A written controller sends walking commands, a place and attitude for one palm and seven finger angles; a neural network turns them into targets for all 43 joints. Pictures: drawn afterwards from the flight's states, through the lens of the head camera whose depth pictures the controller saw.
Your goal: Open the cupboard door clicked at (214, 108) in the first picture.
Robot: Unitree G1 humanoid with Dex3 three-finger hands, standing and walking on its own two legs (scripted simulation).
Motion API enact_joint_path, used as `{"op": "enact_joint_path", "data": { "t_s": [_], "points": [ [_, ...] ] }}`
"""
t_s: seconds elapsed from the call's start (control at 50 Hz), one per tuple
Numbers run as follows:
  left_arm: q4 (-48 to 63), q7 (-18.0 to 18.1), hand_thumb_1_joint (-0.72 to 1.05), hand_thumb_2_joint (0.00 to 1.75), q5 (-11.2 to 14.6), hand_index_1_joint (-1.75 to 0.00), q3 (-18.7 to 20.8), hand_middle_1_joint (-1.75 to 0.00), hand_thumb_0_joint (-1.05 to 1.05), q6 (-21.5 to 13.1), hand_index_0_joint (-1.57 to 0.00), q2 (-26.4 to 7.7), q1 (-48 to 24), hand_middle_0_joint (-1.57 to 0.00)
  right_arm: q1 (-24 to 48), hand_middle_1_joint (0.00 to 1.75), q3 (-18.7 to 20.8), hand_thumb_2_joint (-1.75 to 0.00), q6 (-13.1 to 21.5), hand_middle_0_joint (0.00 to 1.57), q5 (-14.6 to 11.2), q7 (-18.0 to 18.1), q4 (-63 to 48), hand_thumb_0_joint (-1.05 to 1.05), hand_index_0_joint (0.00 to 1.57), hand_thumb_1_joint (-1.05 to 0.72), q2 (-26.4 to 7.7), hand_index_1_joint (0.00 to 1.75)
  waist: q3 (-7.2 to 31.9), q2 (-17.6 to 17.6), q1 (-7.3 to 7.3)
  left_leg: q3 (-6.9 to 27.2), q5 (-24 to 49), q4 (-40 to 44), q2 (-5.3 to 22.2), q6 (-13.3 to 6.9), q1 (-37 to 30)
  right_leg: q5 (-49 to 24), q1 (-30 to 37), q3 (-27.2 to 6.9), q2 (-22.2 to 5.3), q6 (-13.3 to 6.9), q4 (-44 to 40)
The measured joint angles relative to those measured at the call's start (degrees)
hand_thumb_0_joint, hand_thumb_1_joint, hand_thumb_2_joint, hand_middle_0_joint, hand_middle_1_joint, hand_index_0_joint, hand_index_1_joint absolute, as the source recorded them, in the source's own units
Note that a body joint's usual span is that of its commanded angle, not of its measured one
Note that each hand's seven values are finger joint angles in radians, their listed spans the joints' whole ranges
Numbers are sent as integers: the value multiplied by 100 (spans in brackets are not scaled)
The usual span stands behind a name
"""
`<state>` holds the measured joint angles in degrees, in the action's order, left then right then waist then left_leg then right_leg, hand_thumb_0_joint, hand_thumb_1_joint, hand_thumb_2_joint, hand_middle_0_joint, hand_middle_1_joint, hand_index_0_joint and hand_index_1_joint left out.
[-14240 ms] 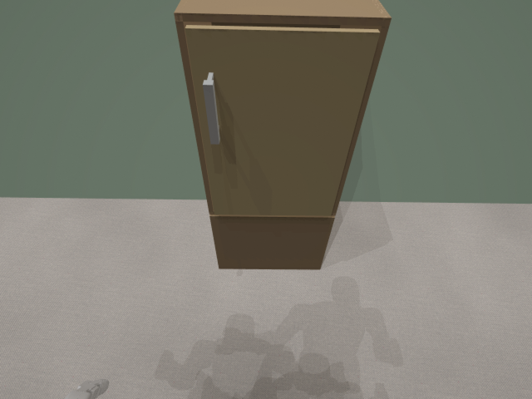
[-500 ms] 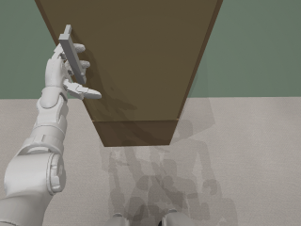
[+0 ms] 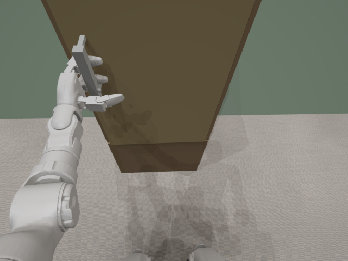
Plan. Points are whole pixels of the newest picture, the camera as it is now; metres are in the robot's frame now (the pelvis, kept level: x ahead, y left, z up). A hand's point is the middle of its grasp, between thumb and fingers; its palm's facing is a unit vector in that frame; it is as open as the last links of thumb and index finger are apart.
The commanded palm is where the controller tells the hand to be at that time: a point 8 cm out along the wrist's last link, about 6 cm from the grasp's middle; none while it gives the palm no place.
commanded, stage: close the thumb around the handle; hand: left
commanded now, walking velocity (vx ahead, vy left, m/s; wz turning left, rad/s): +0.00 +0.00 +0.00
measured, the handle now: (90, 71) +0.54 +0.17 +0.10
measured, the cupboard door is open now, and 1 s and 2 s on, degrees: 1 18 42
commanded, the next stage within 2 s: pull the door open along its arc in 0.38 s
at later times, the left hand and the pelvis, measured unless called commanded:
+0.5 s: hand (99, 91) +0.48 +0.15 +0.09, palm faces +0.01 -1.00 -0.01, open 5.7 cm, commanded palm +0.45 +0.20 +0.10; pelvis +0.00 +0.00 +0.00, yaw +0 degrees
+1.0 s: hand (107, 127) +0.38 +0.12 +0.09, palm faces +0.09 -0.99 +0.09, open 6.1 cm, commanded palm +0.33 +0.17 +0.10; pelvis +0.01 -0.01 +0.01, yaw -1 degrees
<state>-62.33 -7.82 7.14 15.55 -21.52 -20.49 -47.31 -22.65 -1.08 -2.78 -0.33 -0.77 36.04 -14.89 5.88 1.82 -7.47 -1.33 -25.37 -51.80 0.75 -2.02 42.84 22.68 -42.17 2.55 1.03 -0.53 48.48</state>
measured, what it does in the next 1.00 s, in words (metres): stands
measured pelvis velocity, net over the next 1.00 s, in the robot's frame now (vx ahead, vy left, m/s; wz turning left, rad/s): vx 0.01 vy -0.01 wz -0.01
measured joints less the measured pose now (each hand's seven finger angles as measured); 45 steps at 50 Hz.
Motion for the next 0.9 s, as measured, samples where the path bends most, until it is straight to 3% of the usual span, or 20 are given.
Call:
{"op": "enact_joint_path", "data": {
  "t_s": [0.32, 0.5, 0.62, 0.76, 0.9],
  "points": [
    [28, -9, 74, 83, -1, -134, 6, -134, 0, 13, -35, -12, 11, -36, 45, 30, 17, -90, 3, 20, -3, 23, 4, 0, 20, -90, -18, 30, -12, -10, -2, 1, 12, 0, -4, -1, -1, -11, 1, -2, -2, 2, 0],
    [6, 59, 75, 82, 4, -135, -19, -135, 1, -10, -33, 16, 8, -34, 41, 30, 23, -90, 7, 20, -2, 23, 42, 0, 20, -90, -15, 30, -29, -7, 6, 26, 19, -5, -3, 13, -14, -9, 20, 20, 0, -13, 8],
    [166, -90, 75, 80, -3, -135, 116, -135, 0, 17, -34, -36, 192, -35, 38, 30, 5, -90, -21, 20, -19, 45, -45, 0, 20, -90, -24, 30, -13, -19, -9, -28, 37, 51, 20, 22, -61, -31, 26, -34, 24, -27, -13],
    [1099, -197, 74, 76, 215, -135, 27, -135, 0, 161, -34, 187, 1140, -36, -17, 29, 42, -90, -85, 20, -96, 21, -222, 0, 20, -90, -23, 30, 85, 19, 95, -122, 49, 258, 55, 27, -382, -63, 290, -133, 68, -30, -181],
    [2576, -160, 72, 74, 398, -135, -383, -135, 0, 343, -33, 631, 2452, -36, 142, 29, 57, -90, -42, 20, -173, -2, -439, 1, 20, -90, 19, 30, 118, 9, 259, -142, 81, 466, 44, 35, -793, -76, 679, -158, 63, -33, -348]
  ]
}}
